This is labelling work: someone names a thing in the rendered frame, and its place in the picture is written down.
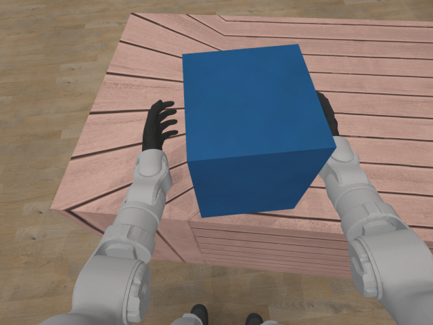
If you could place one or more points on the robot left hand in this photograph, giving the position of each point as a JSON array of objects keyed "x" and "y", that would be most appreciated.
[{"x": 153, "y": 138}]

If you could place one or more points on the pedestal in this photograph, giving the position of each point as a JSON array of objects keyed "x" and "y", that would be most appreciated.
[{"x": 378, "y": 78}]

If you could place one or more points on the robot left upper arm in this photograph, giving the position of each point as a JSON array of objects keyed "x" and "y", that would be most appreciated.
[{"x": 110, "y": 291}]

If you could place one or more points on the robot right upper arm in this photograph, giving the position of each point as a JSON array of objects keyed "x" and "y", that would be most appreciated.
[{"x": 396, "y": 269}]

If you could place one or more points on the carton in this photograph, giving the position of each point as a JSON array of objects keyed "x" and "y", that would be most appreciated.
[{"x": 256, "y": 134}]

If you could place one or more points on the right robot forearm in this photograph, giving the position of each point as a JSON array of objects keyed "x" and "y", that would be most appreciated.
[{"x": 357, "y": 202}]

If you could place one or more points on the left robot forearm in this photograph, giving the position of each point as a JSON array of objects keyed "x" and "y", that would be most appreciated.
[{"x": 132, "y": 233}]

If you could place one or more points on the robot left shin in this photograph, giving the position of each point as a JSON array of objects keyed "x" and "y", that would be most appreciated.
[{"x": 190, "y": 315}]

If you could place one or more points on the robot right hand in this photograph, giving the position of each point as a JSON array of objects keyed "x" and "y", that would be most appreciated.
[{"x": 329, "y": 114}]

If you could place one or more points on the robot left foot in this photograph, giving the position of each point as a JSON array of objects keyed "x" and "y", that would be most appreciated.
[{"x": 200, "y": 311}]

